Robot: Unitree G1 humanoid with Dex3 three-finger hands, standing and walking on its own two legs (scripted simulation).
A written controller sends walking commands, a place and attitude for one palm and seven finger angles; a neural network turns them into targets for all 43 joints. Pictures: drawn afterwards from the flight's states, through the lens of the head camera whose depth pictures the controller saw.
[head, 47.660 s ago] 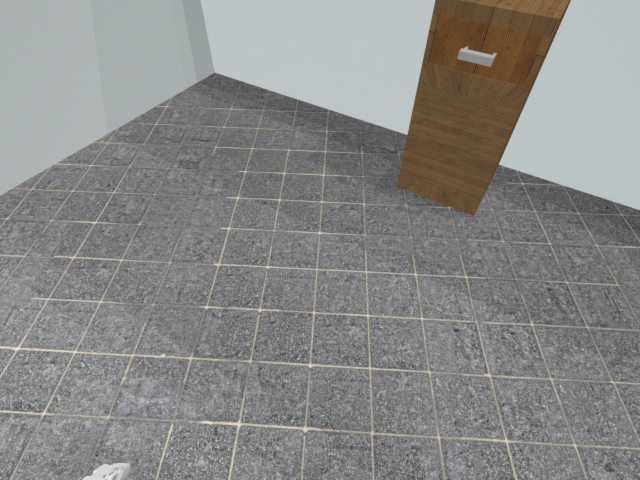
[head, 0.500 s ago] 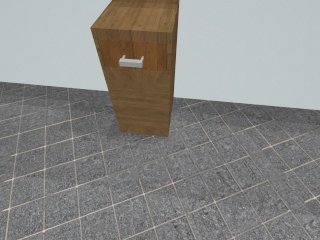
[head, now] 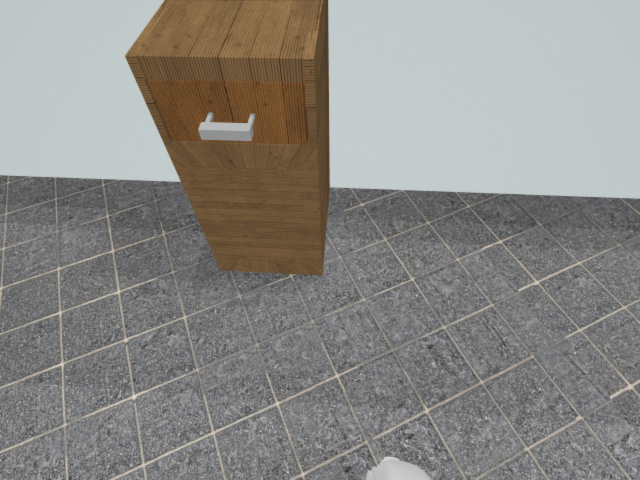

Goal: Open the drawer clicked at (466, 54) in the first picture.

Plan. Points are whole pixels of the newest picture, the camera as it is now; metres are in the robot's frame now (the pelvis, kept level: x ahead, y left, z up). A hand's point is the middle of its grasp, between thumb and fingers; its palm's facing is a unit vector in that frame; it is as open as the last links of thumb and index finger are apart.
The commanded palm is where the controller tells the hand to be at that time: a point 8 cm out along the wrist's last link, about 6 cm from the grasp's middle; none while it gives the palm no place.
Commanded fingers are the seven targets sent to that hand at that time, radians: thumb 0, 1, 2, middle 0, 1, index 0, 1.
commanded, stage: take the last steps up to it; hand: left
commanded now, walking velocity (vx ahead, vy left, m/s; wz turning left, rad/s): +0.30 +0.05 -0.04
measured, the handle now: (228, 124) +0.81 +0.23 -0.07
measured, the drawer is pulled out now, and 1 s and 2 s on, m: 0.00 0.00 0.00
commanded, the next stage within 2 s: come to a stop and stand still in 0.50 s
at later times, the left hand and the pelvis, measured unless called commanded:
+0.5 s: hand out of the picture +0.13 +0.16 -0.18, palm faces +0.09 -0.99 -0.14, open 7.3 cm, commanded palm none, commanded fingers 0.00 0.90 0.90 -0.20 -0.30 -0.20 -0.30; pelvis +0.18 +0.00 +0.00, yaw -1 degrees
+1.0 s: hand (223, 322) +0.38 +0.19 -0.17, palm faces +0.04 -0.97 -0.23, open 7.4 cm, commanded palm none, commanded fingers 0.00 0.90 0.90 -0.20 -0.30 -0.20 -0.30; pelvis +0.28 +0.00 +0.00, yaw +2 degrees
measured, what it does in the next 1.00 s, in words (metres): walks ahead: right foot, then left foot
